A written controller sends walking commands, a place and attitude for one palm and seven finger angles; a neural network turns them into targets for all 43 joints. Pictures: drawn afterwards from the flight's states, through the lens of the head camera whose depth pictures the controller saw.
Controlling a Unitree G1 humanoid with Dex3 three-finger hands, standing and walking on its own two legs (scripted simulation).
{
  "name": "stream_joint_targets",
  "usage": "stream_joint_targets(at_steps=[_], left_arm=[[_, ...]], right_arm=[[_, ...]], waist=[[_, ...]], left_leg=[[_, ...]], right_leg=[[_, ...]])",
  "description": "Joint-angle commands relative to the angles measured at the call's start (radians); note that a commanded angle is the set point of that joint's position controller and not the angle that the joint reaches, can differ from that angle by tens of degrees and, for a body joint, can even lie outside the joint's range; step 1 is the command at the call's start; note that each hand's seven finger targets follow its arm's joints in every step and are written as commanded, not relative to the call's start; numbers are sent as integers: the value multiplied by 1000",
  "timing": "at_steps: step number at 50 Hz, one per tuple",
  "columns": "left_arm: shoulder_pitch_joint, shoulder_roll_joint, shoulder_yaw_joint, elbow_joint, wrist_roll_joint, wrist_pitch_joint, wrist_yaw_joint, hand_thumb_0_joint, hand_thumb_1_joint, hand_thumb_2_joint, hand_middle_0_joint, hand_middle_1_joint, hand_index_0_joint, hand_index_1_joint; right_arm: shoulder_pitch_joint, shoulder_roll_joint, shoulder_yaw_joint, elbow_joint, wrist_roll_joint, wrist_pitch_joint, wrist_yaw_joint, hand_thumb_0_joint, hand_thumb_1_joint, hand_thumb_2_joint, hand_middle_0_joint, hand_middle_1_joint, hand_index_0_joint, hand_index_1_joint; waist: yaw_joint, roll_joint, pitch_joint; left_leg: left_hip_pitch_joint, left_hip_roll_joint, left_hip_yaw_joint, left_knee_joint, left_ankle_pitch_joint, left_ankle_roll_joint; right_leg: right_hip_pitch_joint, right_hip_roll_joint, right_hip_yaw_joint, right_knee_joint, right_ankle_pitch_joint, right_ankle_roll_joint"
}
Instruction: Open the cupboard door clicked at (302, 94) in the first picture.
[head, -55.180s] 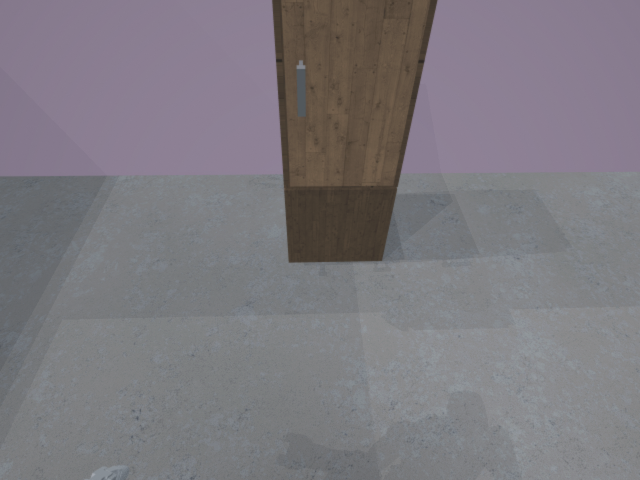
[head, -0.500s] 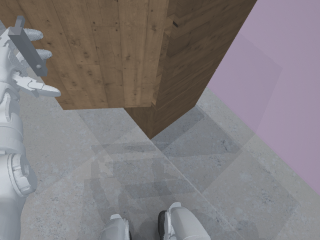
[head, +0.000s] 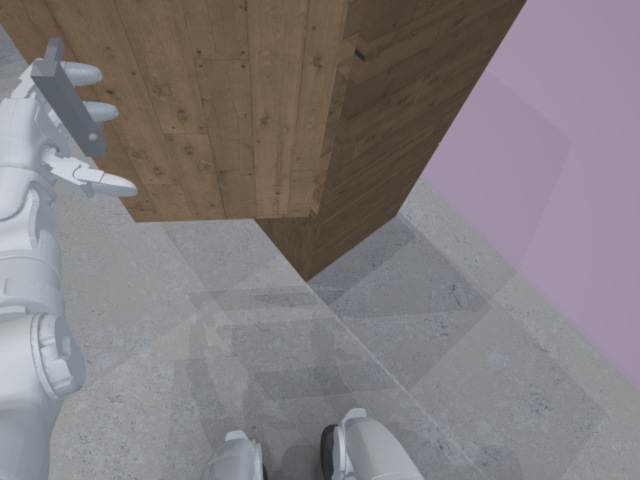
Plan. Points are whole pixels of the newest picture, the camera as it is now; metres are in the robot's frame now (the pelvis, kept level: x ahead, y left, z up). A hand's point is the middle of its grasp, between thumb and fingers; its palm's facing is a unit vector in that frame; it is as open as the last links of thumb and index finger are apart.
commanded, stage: close the thumb around the handle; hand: left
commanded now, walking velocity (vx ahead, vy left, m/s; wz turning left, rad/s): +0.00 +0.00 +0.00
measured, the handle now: (76, 101) +0.55 +0.25 +0.07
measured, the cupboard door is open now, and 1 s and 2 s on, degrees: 56 60 100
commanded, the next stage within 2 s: pull the door open along its arc in 0.62 s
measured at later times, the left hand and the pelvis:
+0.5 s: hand (83, 138) +0.50 +0.24 +0.07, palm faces +0.01 -1.00 -0.01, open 6.2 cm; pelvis +0.00 +0.00 +0.00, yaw +0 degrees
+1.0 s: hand (90, 155) +0.48 +0.23 +0.07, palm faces +0.00 -1.00 -0.01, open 5.8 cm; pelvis +0.00 +0.00 +0.01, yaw -1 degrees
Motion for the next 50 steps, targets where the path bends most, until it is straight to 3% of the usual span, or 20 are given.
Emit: stream_joint_targets(at_steps=[1, 3, 5, 7, 11, 12, 15, 18, 21, 23, 28, 31, 32, 33, 34, 37, 40, 42, 45, 50], left_arm=[[-399, 305, 63, -209, -21, -64, 13, 0, -220, 420, -320, -1230, -320, -1230], [-413, 290, 45, -179, -12, -51, 16, 0, -108, 468, -328, -1242, -328, -1242], [-405, 310, 53, -180, -4, -46, 14, 0, 4, 516, -336, -1254, -336, -1254], [-429, 325, 58, -202, -5, -58, 12, 0, 116, 564, -344, -1266, -344, -1266], [-439, 270, 27, -205, -23, -69, -3, 0, 340, 660, -360, -1290, -360, -1290], [-438, 308, 57, -196, -26, -68, -5, 0, 396, 684, -364, -1296, -364, -1296], [-417, 314, 52, -144, -21, -44, -16, 0, 564, 756, -376, -1314, -376, -1314], [-399, 324, 62, -200, -18, -52, -18, 0, 732, 828, -388, -1332, -388, -1332], [-375, 346, 89, -204, -36, -56, -21, 0, 900, 900, -400, -1350, -400, -1350], [-378, 354, 88, -180, -32, -52, -25, 0, 900, 900, -400, -1350, -400, -1350], [-388, 326, 67, -211, -29, -59, -27, 0, 900, 900, -400, -1350, -400, -1350], [-382, 332, 85, -210, -39, -59, -13, 0, 900, 900, -400, -1350, -400, -1350], [-390, 313, 64, -213, -34, -60, -12, 0, 900, 900, -400, -1350, -400, -1350], [-370, 324, 75, -192, -28, -57, -7, 0, 900, 900, -400, -1350, -400, -1350], [-377, 320, 69, -189, -25, -54, -3, 0, 900, 900, -400, -1350, -400, -1350], [-410, 309, 54, -220, -21, -63, 0, 0, 900, 900, -400, -1350, -400, -1350], [-314, 294, 64, -218, -31, -58, -6, 0, 900, 900, -400, -1350, -400, -1350], [-286, 304, 78, -267, -38, -67, -10, 0, 900, 900, -400, -1350, -400, -1350], [-170, 258, 64, -284, -57, -54, -15, 0, 900, 900, -400, -1350, -400, -1350], [38, 205, 67, -399, -97, -43, -18, 0, 900, 900, -400, -1350, -400, -1350]], right_arm=[[191, -195, -64, -43, -2, -7, -13, 0, -900, -900, 200, 300, 200, 300], [186, -191, -61, -40, 1, -6, -12, 0, -900, -900, 200, 300, 200, 300], [186, -193, -60, -48, 1, -5, -14, 0, -900, -900, 200, 300, 200, 300], [184, -192, -58, -48, 1, -7, -16, 0, -900, -900, 200, 300, 200, 300], [190, -193, -61, -43, -1, -13, -17, 0, -900, -900, 200, 300, 200, 300], [192, -197, -62, -33, -1, -11, -18, 0, -900, -900, 200, 300, 200, 300], [193, -197, -57, -35, 2, -9, -20, 0, -900, -900, 200, 300, 200, 300], [191, -194, -61, -42, 1, -9, -17, 0, -900, -900, 200, 300, 200, 300], [190, -196, -59, -52, 2, -9, -16, 0, -900, -900, 200, 300, 200, 300], [182, -195, -58, -50, 6, -8, -18, 0, -900, -900, 200, 300, 200, 300], [179, -194, -61, -50, 5, -9, -18, 0, -900, -900, 200, 300, 200, 300], [184, -197, -63, -53, 3, -11, -18, 0, -900, -900, 200, 300, 200, 300], [180, -194, -61, -51, 4, -12, -18, 0, -900, -900, 200, 300, 200, 300], [179, -193, -61, -50, 3, -12, -16, 0, -900, -900, 200, 300, 200, 300], [179, -195, -60, -51, 4, -12, -15, 0, -900, -900, 200, 300, 200, 300], [179, -192, -60, -53, 3, -13, -16, 0, -900, -900, 200, 300, 200, 300], [176, -195, -66, -62, 4, -12, -13, 0, -900, -900, 200, 300, 200, 300], [171, -193, -68, -71, 5, -11, -10, 0, -900, -900, 200, 300, 200, 300], [152, -188, -70, -91, 12, -7, -3, 0, -900, -900, 200, 300, 200, 300], [120, -177, -79, -131, 24, -8, 6, 0, -900, -900, 200, 300, 200, 300]], waist=[[11, 175, -503], [0, 166, -459], [2, 142, -466], [3, 172, -493], [-13, 172, -503], [-6, 171, -515], [-10, 119, -469], [11, 200, -524], [14, 141, -510], [9, 117, -480], [13, 199, -480], [13, 156, -494], [9, 176, -495], [18, 176, -471], [8, 144, -456], [5, 167, -493], [25, 138, -499], [50, 193, -557], [62, 122, -509], [103, 102, -504]], left_leg=[[332, -2, -93, -114, 610, -44], [300, -4, -87, -120, 555, -38], [269, -9, -81, -124, 525, -30], [283, -9, -83, -120, 533, -32], [329, -3, -92, -114, 573, -36], [327, -1, -93, -111, 575, -39], [247, -8, -85, -118, 507, -26], [310, -8, -80, -114, 572, -34], [263, -9, -75, -116, 549, -24], [219, -12, -68, -121, 496, -20], [301, -7, -80, -126, 538, -33], [299, -7, -85, -122, 544, -31], [304, -7, -82, -122, 554, -34], [291, -7, -81, -125, 537, -35], [268, -8, -78, -125, 511, -29], [283, -9, -80, -123, 529, -31], [295, -7, -77, -131, 546, -33], [345, -5, -80, -128, 613, -44], [308, -6, -68, -146, 582, -34], [306, -9, -48, -176, 624, -31]], right_leg=[[271, 34, 51, -38, 341, -16], [262, 32, 52, -44, 322, -12], [301, 32, 58, -47, 331, -12], [299, 31, 62, -42, 336, -13], [265, 34, 53, -41, 333, -15], [272, 34, 55, -41, 338, -13], [310, 32, 61, -45, 339, -11], [302, 31, 63, -44, 359, -14], [356, 35, 67, -44, 386, -18], [369, 32, 72, -49, 374, -13], [294, 33, 59, -48, 331, -16], [300, 35, 58, -45, 334, -16], [291, 32, 59, -45, 341, -12], [291, 32, 57, -46, 328, -14], [294, 33, 59, -49, 323, -11], [306, 31, 62, -43, 342, -13], [321, 32, 58, -47, 342, -11], [329, 32, 58, -40, 364, -16], [368, 35, 55, -54, 369, -14], [442, 33, 59, -67, 422, -16]])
